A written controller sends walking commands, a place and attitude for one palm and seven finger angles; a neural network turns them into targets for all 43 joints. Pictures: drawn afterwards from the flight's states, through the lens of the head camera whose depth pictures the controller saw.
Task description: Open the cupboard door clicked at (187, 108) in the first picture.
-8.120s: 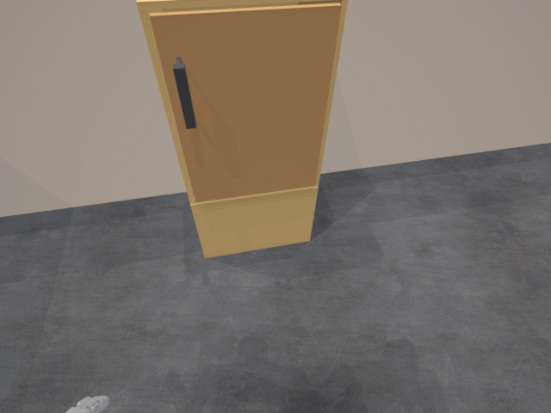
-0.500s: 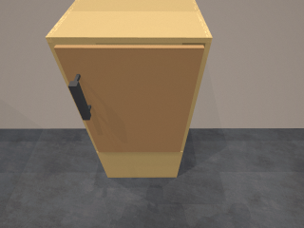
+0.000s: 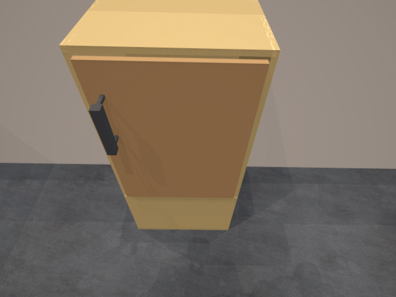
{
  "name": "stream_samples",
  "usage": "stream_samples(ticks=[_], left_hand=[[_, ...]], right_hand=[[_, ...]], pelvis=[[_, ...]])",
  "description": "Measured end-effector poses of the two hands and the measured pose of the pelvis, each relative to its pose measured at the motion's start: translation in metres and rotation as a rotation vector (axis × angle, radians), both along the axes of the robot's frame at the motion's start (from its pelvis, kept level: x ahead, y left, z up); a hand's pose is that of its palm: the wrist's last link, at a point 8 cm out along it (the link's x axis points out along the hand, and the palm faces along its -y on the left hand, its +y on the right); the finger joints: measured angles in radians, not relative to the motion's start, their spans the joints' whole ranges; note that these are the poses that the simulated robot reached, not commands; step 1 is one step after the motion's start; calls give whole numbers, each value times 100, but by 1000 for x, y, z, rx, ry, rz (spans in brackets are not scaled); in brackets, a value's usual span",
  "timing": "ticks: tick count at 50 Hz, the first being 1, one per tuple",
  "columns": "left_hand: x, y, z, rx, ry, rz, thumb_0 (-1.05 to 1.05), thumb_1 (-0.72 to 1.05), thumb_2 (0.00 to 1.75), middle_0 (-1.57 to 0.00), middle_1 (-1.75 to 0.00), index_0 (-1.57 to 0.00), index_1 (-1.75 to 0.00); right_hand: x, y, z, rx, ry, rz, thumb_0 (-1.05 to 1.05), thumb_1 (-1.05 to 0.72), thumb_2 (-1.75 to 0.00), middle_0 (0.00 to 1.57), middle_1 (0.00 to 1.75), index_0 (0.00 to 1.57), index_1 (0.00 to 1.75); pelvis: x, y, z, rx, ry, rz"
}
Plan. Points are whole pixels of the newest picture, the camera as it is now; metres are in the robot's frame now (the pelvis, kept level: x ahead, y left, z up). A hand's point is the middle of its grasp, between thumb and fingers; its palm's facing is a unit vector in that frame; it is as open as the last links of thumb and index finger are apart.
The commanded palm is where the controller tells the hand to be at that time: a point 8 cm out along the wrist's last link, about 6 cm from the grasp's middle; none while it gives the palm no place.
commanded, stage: look again from close up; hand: left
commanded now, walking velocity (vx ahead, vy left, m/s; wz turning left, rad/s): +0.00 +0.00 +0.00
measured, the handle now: (107, 125) +0.50 +0.27 +0.03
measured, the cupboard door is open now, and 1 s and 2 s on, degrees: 0 0 0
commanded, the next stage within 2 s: come to a stop and stand still in 0.32 s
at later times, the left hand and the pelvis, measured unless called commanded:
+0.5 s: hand out of the picture +0.02 +0.20 -0.17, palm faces +0.00 -0.97 -0.23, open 7.4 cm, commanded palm none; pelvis -0.01 +0.01 +0.00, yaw +0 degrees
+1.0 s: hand out of the picture -0.07 +0.23 -0.18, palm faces +0.01 -0.98 -0.19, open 7.3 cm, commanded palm none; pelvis -0.05 +0.06 +0.00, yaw +1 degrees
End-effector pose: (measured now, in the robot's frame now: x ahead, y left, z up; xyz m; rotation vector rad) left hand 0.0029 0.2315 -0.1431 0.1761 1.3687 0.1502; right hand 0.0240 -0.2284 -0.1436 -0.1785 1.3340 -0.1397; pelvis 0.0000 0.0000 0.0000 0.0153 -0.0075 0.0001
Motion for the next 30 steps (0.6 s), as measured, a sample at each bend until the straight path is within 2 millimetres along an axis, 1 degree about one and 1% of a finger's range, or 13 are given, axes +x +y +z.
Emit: stream_samples(ticks=[10, 23, 26, 30], left_hand=[[4, 3, 0, 0, -10, -4, 0, 91, 90, -20, -30, -20, -30], [12, 11, 1, 1, -40, -11, 0, 91, 90, -20, -30, -20, -30], [9, 13, 1, 22, -49, -27, 0, 91, 90, -20, -30, -20, -30], [0, 19, -2, 13, -45, -47, 0, 91, 90, -20, -30, -20, -30]], right_hand=[[-6, 3, 0, -2, 13, -7, 1, -90, -90, 20, 30, 20, 30], [-7, 4, 4, -15, 5, -9, 1, -90, -90, 20, 30, 20, 30], [-5, 5, 2, -16, -20, -19, 1, -90, -90, 20, 30, 20, 30], [-6, 15, 1, -17, -89, -46, 1, -90, -90, 20, 30, 20, 30]], pelvis=[[0, 3, 1, -1, 0, -1], [-3, 8, 1, -3, -5, 1], [-9, 14, 0, -21, 1, -8], [-16, 24, -4, -22, -14, -10]])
